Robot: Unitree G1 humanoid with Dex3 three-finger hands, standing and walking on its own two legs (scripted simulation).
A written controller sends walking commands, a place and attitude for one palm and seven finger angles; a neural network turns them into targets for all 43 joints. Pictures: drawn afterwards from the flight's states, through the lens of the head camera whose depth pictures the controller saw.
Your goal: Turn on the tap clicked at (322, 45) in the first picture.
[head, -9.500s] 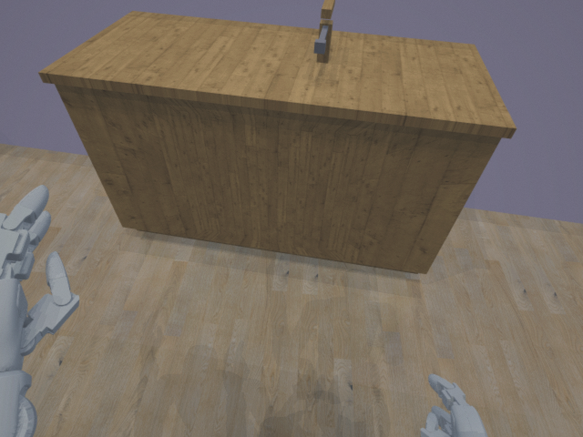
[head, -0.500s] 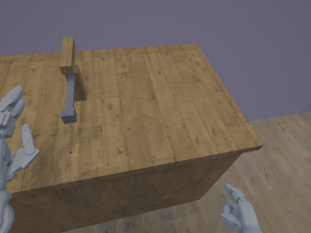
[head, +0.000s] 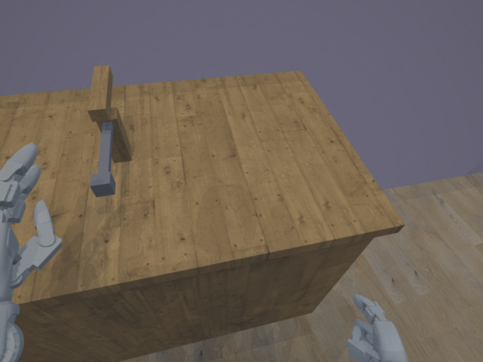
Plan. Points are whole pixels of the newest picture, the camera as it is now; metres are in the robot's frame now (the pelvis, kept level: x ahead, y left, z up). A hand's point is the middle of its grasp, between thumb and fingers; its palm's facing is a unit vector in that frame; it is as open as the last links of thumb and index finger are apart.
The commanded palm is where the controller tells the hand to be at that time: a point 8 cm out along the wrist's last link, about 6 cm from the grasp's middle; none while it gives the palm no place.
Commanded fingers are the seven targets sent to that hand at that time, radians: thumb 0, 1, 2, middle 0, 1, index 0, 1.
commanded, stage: shuffle to correct the standing spot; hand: left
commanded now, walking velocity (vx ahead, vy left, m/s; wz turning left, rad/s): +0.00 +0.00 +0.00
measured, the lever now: (103, 184) +0.34 +0.25 +0.11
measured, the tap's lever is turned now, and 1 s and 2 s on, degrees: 0 0 0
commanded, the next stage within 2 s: come to a stop and stand still in 0.54 s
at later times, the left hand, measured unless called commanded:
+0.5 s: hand (97, 241) +0.22 +0.20 +0.16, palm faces +0.30 -0.87 -0.39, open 7.4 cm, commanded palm +0.16 +0.24 +0.17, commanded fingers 0.00 0.90 0.90 -0.20 -0.30 -0.20 -0.30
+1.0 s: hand (97, 241) +0.22 +0.20 +0.16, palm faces +0.36 -0.84 -0.41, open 7.4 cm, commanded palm +0.17 +0.23 +0.17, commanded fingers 0.00 0.90 0.90 -0.20 -0.30 -0.20 -0.30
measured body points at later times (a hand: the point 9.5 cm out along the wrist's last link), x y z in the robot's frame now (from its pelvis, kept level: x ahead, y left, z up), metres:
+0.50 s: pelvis -0.01 -0.03 -0.01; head +0.03 -0.02 +0.44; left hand +0.20 +0.24 +0.18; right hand +0.17 -0.25 -0.08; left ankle +0.00 +0.09 -0.74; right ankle -0.01 -0.13 -0.74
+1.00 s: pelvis +0.00 -0.04 +0.00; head +0.03 -0.05 +0.45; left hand +0.19 +0.24 +0.18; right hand +0.17 -0.29 -0.09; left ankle +0.00 +0.09 -0.74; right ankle -0.01 -0.13 -0.74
